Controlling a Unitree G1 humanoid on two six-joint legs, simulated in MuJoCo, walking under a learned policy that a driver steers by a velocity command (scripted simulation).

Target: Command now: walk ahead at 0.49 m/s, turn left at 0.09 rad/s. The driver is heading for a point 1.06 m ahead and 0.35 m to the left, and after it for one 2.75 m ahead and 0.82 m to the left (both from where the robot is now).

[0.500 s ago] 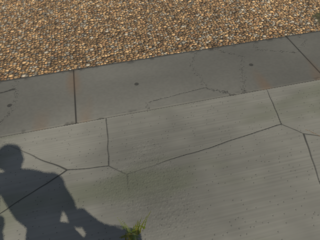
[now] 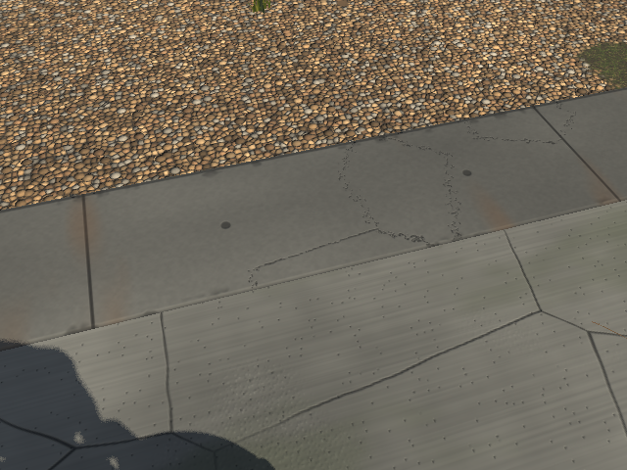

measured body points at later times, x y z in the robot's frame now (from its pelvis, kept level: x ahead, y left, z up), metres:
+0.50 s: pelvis +0.26 -0.06 +0.00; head +0.28 -0.07 +0.45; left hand +0.26 +0.21 -0.12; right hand +0.43 -0.31 -0.12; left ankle +0.25 +0.10 -0.65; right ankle +0.28 -0.16 -0.74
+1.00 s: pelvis +0.48 +0.09 -0.01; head +0.51 +0.12 +0.44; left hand +0.47 +0.39 -0.12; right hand +0.71 -0.10 -0.11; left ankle +0.48 +0.15 -0.74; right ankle +0.56 -0.07 -0.65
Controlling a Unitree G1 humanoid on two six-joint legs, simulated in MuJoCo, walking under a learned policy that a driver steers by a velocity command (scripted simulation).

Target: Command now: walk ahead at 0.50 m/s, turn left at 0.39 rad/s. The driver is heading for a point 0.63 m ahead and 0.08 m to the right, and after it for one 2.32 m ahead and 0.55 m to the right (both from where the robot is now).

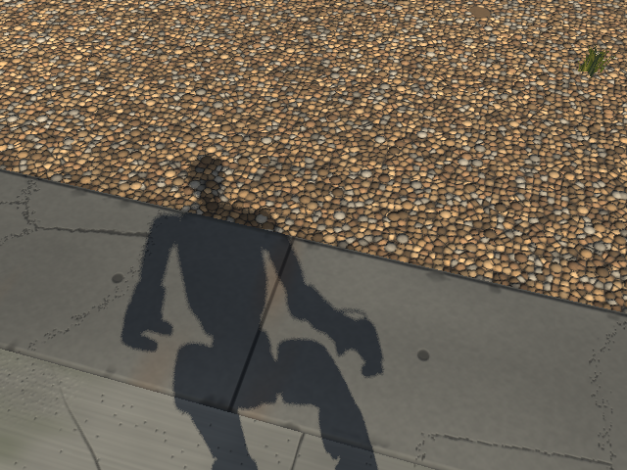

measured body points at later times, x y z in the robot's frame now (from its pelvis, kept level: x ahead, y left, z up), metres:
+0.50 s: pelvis +0.29 -0.06 -0.01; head +0.32 -0.06 +0.44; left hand +0.42 +0.21 -0.11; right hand +0.35 -0.32 -0.14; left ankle +0.16 +0.07 -0.64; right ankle +0.36 -0.14 -0.74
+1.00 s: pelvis +0.51 +0.00 -0.01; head +0.55 +0.02 +0.44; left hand +0.56 +0.29 -0.15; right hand +0.71 -0.24 -0.09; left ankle +0.61 +0.11 -0.74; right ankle +0.41 -0.13 -0.65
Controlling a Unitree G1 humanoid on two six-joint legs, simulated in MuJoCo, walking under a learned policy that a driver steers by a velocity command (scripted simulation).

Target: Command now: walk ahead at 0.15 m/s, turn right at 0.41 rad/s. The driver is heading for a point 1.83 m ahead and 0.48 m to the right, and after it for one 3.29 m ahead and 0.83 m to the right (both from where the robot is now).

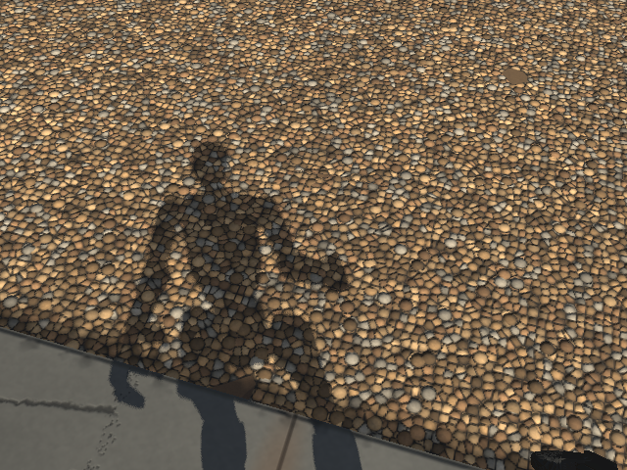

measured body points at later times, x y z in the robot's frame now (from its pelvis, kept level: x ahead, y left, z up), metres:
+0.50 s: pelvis +0.03 -0.04 +0.01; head +0.05 -0.08 +0.46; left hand +0.22 +0.20 -0.07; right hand +0.10 -0.36 -0.11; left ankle +0.08 +0.11 -0.64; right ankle +0.03 -0.13 -0.73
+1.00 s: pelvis +0.05 -0.01 +0.01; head +0.06 -0.01 +0.46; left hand +0.26 +0.19 -0.10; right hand +0.07 -0.29 -0.11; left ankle +0.08 +0.11 -0.73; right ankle +0.03 -0.13 -0.73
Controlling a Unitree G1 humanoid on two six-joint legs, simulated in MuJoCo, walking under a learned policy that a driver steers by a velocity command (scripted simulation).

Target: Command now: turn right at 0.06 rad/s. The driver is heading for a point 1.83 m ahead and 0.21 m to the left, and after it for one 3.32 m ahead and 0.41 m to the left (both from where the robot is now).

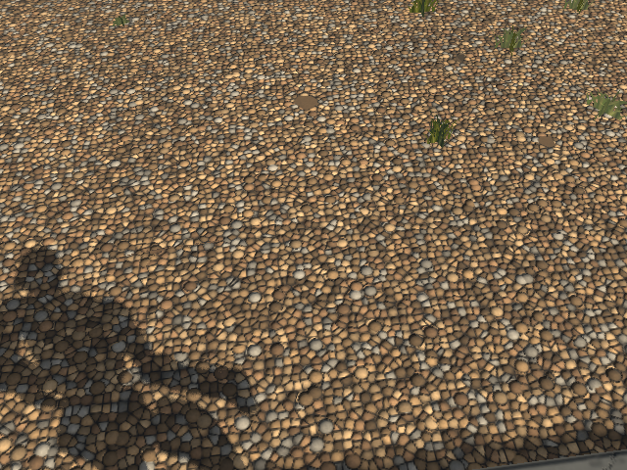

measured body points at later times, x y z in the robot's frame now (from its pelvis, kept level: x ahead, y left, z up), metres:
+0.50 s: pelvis +0.01 +0.01 +0.00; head +0.02 +0.01 +0.45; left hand +0.10 +0.26 -0.13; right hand +0.09 -0.25 -0.14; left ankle -0.01 +0.12 -0.73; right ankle +0.03 -0.12 -0.73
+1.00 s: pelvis +0.01 +0.02 +0.00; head +0.02 +0.02 +0.45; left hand +0.05 +0.27 -0.15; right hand +0.04 -0.23 -0.15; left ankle -0.01 +0.12 -0.73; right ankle +0.03 -0.12 -0.73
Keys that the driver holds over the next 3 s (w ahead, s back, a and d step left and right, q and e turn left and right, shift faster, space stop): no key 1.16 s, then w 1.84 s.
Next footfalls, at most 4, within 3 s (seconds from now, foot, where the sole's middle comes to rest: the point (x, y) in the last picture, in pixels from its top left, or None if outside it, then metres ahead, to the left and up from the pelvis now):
1.48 right None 0.13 -0.13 -0.77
1.90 left None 0.40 0.10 -0.77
2.46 right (392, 398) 0.75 -0.17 -0.91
2.94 left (309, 296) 1.06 0.04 -0.91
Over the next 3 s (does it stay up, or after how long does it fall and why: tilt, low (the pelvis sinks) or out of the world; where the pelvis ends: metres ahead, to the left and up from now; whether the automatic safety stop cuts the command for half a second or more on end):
stays up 0.92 -0.04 -0.16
